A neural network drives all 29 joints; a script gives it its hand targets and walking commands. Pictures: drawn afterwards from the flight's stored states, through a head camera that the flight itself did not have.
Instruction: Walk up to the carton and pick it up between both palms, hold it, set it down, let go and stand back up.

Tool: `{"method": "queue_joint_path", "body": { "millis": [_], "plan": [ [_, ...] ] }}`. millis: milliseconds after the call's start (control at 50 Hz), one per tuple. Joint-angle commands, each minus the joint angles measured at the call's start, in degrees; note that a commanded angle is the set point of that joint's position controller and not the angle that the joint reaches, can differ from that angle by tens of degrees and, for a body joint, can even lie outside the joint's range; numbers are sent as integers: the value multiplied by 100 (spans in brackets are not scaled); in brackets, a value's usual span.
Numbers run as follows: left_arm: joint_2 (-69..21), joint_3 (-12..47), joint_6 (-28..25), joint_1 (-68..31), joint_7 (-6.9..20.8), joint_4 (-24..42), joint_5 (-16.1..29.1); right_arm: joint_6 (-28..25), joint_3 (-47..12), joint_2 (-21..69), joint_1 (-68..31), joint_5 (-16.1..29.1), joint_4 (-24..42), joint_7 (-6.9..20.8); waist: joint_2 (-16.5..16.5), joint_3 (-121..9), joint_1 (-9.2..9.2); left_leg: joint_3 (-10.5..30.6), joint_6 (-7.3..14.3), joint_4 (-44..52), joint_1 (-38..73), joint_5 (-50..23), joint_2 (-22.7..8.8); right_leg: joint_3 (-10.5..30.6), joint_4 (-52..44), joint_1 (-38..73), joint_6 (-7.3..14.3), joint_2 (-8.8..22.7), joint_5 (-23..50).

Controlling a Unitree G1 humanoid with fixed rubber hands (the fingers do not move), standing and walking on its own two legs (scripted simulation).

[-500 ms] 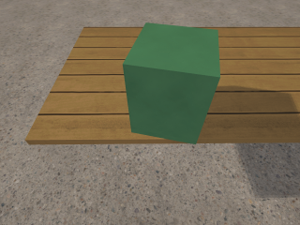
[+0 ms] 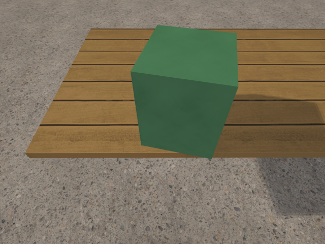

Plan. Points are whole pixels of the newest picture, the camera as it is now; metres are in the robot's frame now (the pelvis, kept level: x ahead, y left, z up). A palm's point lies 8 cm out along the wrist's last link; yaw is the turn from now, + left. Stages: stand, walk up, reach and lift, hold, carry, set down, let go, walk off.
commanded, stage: stand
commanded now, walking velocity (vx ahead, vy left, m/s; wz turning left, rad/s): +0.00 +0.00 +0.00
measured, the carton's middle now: (185, 93) +0.45 -0.03 +0.13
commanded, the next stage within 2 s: none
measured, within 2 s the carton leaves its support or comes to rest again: neither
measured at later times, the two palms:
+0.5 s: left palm out of the picture -0.01 +0.23 -0.14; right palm out of the picture -0.01 -0.24 -0.14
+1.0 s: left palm out of the picture -0.01 +0.23 -0.14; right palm out of the picture -0.01 -0.23 -0.14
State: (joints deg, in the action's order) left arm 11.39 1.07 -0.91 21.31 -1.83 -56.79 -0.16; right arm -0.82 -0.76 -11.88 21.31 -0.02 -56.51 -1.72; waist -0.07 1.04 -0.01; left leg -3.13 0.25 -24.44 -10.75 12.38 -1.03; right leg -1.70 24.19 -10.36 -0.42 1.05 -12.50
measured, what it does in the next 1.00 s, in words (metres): stands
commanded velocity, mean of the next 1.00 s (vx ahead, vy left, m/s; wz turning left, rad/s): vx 0.00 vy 0.00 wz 0.00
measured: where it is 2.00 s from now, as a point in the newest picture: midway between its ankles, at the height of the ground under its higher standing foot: outside the picture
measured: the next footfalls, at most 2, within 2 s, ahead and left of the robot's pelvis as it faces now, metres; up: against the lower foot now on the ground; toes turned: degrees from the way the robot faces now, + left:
none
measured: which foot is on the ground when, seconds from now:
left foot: down 0.00-1.00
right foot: down 0.00-1.00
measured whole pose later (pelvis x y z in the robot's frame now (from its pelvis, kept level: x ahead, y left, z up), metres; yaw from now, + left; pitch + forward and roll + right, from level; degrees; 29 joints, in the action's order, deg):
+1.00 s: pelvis +0.01 +0.00 +0.00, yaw +0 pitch -1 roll +0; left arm 10.3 1.0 -1.0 20.3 -2.3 -59.8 0.0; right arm -0.9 -0.9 -10.5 20.6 -0.1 -59.7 -2.3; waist 0.0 1.3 0.0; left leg -2.9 -0.1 -23.4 -9.9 12.5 -1.2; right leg -2.0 23.0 -9.4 -0.2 0.8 -12.6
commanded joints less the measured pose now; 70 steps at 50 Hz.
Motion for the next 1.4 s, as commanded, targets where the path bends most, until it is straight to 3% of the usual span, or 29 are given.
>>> {"method": "queue_joint_path", "body": {
  "millis": [0,940,960,1020,1160,1300,1380],
  "plan": [
    [660,-148,-62,418,-40,131,2,-65,146,-624,426,1,138,-42,12,351,1,605,60,496,-150,-126,-533,533,-461,-250,101,504,217],
    [500,-123,-52,354,-80,-182,15,-65,108,-457,424,5,-189,-94,5,354,-1,568,36,545,-60,-308,-552,484,-531,-149,90,516,351],
    [557,-130,-68,349,-76,-163,30,-63,109,-471,387,-15,-195,-85,159,408,22,566,38,481,-60,-387,-553,514,-553,-182,95,501,365],
    [557,-139,-73,388,-73,-151,27,-59,86,-468,396,-21,-219,-89,-40,277,8,568,35,450,-12,-411,-538,548,-538,-96,96,525,347],
    [562,-128,-57,359,-68,-123,30,-49,85,-454,410,-17,-235,-88,37,443,25,557,8,512,-64,-372,-555,508,-542,-214,89,498,357],
    [560,-150,-52,366,-84,-112,8,-54,83,-461,346,2,-238,-105,-94,297,18,596,58,514,-36,-352,-534,566,-527,-150,107,506,301],
    [509,-109,-46,363,-79,-172,34,-67,64,-453,356,1,-235,-97,70,259,24,597,45,534,-23,-384,-567,536,-513,-119,114,511,375]
  ]
}}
